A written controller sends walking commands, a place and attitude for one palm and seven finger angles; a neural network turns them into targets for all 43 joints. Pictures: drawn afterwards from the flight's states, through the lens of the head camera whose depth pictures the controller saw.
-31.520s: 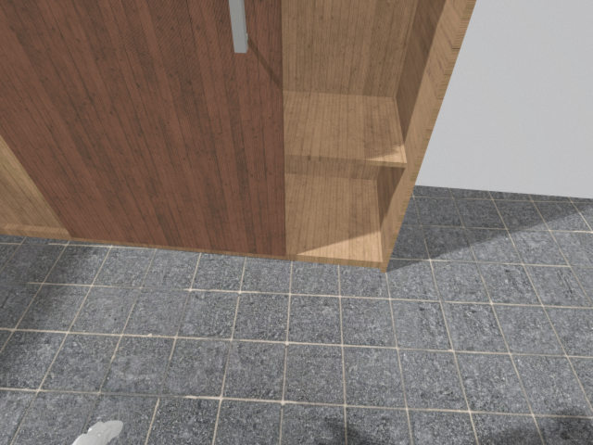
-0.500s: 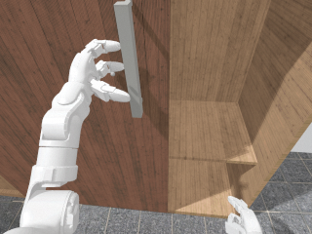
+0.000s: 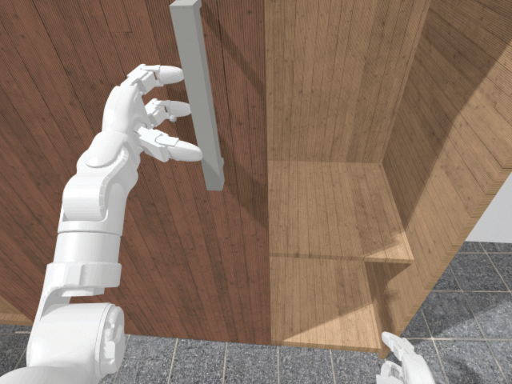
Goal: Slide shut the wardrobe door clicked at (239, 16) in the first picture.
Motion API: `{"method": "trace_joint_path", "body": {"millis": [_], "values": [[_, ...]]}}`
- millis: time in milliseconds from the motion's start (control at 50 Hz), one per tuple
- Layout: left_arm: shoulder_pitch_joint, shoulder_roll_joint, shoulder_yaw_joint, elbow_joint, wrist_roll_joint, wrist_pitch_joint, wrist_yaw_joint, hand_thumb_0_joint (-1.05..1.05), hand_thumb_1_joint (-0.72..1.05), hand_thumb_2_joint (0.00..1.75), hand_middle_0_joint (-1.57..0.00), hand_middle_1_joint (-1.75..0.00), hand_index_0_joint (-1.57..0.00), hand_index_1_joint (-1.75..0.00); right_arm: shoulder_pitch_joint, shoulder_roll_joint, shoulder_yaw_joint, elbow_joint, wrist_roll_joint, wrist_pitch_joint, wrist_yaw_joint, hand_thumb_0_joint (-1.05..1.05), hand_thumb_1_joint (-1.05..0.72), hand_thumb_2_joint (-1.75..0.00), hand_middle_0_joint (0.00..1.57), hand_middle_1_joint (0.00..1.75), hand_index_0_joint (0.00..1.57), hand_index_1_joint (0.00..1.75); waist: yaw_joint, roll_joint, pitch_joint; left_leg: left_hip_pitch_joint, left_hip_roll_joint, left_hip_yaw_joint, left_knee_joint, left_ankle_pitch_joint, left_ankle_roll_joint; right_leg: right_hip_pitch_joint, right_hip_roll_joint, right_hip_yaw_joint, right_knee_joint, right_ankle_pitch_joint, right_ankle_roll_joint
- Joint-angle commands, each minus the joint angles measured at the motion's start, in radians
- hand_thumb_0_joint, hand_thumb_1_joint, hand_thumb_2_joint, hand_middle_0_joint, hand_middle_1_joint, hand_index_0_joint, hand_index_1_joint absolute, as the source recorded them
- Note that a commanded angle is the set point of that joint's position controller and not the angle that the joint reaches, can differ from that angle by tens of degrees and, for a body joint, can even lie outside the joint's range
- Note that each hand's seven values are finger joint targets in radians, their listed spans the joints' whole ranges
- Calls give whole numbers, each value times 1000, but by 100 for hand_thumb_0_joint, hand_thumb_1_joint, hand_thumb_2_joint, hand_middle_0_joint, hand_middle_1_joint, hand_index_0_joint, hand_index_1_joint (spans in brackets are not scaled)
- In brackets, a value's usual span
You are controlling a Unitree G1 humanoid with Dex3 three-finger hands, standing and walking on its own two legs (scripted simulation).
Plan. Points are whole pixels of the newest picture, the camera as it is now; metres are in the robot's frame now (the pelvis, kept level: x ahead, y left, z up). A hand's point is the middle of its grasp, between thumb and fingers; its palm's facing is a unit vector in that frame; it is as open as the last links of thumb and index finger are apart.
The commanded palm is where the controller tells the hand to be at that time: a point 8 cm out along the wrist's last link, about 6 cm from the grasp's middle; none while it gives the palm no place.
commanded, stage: slide the fingers in behind the handle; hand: left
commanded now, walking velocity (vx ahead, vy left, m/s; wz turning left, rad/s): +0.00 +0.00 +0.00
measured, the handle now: (206, 105) +0.43 +0.09 +0.26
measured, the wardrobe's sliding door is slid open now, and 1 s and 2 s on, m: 0.40 0.40 0.40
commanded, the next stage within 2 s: grip the handle and tug to test in 1.48 s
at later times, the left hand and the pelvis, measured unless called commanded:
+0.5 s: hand (192, 120) +0.39 +0.10 +0.26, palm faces -0.05 -1.00 +0.00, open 14.0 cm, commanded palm +0.37 +0.16 +0.26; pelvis +0.00 +0.01 +0.00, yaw +0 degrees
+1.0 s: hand (201, 119) +0.39 +0.09 +0.26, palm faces -0.04 -1.00 +0.00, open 14.0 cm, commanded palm +0.37 +0.14 +0.26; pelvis +0.00 +0.01 +0.00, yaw +0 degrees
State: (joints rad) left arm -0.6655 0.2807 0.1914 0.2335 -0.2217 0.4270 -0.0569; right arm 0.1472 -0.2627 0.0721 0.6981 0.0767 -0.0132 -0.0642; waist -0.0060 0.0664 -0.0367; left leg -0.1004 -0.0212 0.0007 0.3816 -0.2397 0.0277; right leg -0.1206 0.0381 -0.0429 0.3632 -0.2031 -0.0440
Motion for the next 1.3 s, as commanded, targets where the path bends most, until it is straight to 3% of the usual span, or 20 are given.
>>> {"method": "trace_joint_path", "body": {"millis": [0, 80, 140, 260, 320, 400, 460, 560, 620, 660, 700, 780, 800, 860, 900, 960, 1060, 1140, 1220, 1280], "values": [[-479, 151, 32, -188, -10, -58, -4, 0, -50, 30, -30, -120, -30, -120, -179, -98, -39, -164, 1, -62, -7, 0, -90, -90, 20, 30, 20, 30, 7, -81, -222, 47, 12, -27, -23, 222, 27, 56, -32, 37, -47, 204, 16], [-477, 170, 48, -238, -6, -56, 6, 0, -50, 30, -30, -120, -30, -120, -189, -96, -38, -171, 0, -63, -5, 0, -90, -90, 20, 30, 20, 30, 15, -69, -258, 61, 9, -26, -22, 239, 27, 72, -34, 40, -42, 216, 15], [-503, 144, 30, -253, -6, -54, 14, 0, -50, 30, -30, -120, -30, -120, -192, -93, -38, -171, -3, -67, -6, 0, -90, -90, 20, 30, 20, 30, 10, -89, -267, 68, 10, -25, -21, 249, 27, 74, -33, 39, -39, 228, 17], [-470, 100, -2, -306, 6, -57, 37, 0, -50, 30, -30, -120, -30, -120, -203, -82, -37, -171, -6, -65, 4, 0, -90, -90, 20, 30, 20, 30, 21, -26, -295, 110, 13, -28, -14, 312, 16, 76, -30, 32, -21, 272, 7], [-472, 42, -40, -286, 3, -32, 43, 0, -50, 30, -30, -120, -30, -120, -205, -79, -35, -168, -7, -56, 7, 0, -90, -90, 20, 30, 20, 30, 10, -70, -263, 95, 13, -26, -18, 306, 16, 68, -29, 28, -24, 279, 11], [-438, 86, 16, -221, 4, 11, 65, 0, -50, 30, -30, -120, -30, -120, -209, -85, -32, -158, -10, -33, 5, 0, -90, -90, 20, 30, 20, 30, 22, -129, -215, 49, 14, -26, -28, 261, 18, 59, -29, 30, -36, 228, 13], [-427, 140, 64, -273, 13, 5, 80, 0, -50, 30, -30, -120, -30, -120, -218, -80, -31, -169, -15, -27, 7, 0, -90, -90, 20, 30, 20, 30, 42, -114, -260, 48, 12, -19, -22, 296, 20, 102, -33, 38, -25, 270, 11], [-472, 35, -43, -322, 23, -15, 78, 0, -50, 30, -30, -120, -30, -120, -219, -68, -32, -175, -11, -26, 15, 0, -90, -90, 20, 30, 20, 30, 15, -52, -267, 90, 15, -20, -10, 332, 13, 79, -29, 30, -16, 297, 6], [-468, 25, -55, -351, 19, -5, 68, 0, -50, 30, -30, -120, -30, -120, -222, -70, -35, -181, -9, -25, 15, 0, -90, -90, 20, 30, 20, 30, 12, -55, -295, 114, 14, -21, -8, 350, 12, 85, -27, 28, -13, 318, 5], [-484, -22, -94, -315, 11, 4, 67, 0, -50, 30, -30, -120, -30, -120, -219, -68, -34, -171, -9, -26, 14, 0, -90, -90, 20, 30, 20, 30, 3, -67, -255, 107, 14, -28, -8, 327, 11, 59, -24, 21, -20, 288, 7], [-473, 23, -50, -328, 8, 8, 72, 0, -50, 30, -30, -120, -30, -120, -221, -74, -35, -170, -12, -27, 13, 0, -90, -90, 20, 30, 20, 30, 12, -79, -278, 107, 13, -29, -12, 325, 13, 73, -24, 26, -20, 287, 6], [-483, 9, -51, -320, 9, 10, 97, 0, -50, 30, -30, -120, -30, -120, -226, -68, -33, -165, -15, -22, 16, 0, -90, -90, 20, 30, 20, 30, 17, -88, -267, 91, 12, -29, -15, 324, 11, 77, -27, 25, -20, 278, 5], [-462, 43, -13, -292, 9, 14, 106, 0, -50, 30, -30, -120, -30, -120, -224, -70, -32, -159, -17, -18, 15, 0, -90, -90, 20, 30, 20, 30, 24, -113, -264, 77, 14, -29, -19, 307, 10, 84, -26, 27, -24, 263, 6], [-485, 19, -37, -249, 19, 16, 120, 0, -50, 30, -30, -120, -30, -120, -221, -70, -31, -148, -18, -11, 15, 0, -90, -90, 20, 30, 20, 30, 17, -106, -219, 57, 16, -27, -25, 282, 10, 60, -26, 26, -30, 227, 6], [-488, 47, -9, -240, 22, 12, 127, 0, -50, 30, -30, -120, -30, -120, -216, -71, -33, -150, -20, -12, 13, 0, -90, -90, 20, 30, 20, 30, 20, -126, -236, 52, 18, -24, -28, 272, 14, 72, -29, 32, -32, 224, 8], [-489, 16, -45, -295, 30, -8, 124, 0, -50, 30, -30, -120, -30, -120, -220, -63, -34, -163, -19, -16, 19, 0, -90, -90, 20, 30, 20, 30, 25, -58, -282, 85, 15, -22, -20, 322, 9, 91, -29, 32, -18, 274, 2], [-480, -27, -94, -313, 30, -11, 112, 0, -50, 30, -30, -120, -30, -120, -221, -64, -37, -169, -16, -13, 25, 0, -90, -90, 20, 30, 20, 30, 16, -71, -286, 104, 16, -25, -17, 348, 8, 91, -26, 26, -16, 305, 1], [-493, -10, -67, -311, 22, 1, 115, 0, -50, 30, -30, -120, -30, -120, -223, -66, -37, -167, -16, -11, 23, 0, -90, -90, 20, 30, 20, 30, 16, -114, -279, 87, 13, -26, -22, 319, 10, 95, -25, 25, -22, 285, 5], [-510, 0, -48, -237, 22, 17, 138, 0, -50, 30, -30, -120, -30, -120, -223, -67, -32, -150, -17, -7, 17, 0, -90, -90, 20, 30, 20, 30, 14, -136, -205, 45, 15, -25, -37, 226, 14, 54, -26, 31, -48, 175, 9], [-523, 8, -46, -258, 30, -3, 149, 0, -50, 30, -30, -120, -30, -120, -222, -61, -32, -153, -21, -11, 18, 0, -90, -90, 20, 30, 20, 30, 21, -77, -236, 60, 14, -23, -34, 249, 14, 67, -30, 37, -40, 193, 4]]}}
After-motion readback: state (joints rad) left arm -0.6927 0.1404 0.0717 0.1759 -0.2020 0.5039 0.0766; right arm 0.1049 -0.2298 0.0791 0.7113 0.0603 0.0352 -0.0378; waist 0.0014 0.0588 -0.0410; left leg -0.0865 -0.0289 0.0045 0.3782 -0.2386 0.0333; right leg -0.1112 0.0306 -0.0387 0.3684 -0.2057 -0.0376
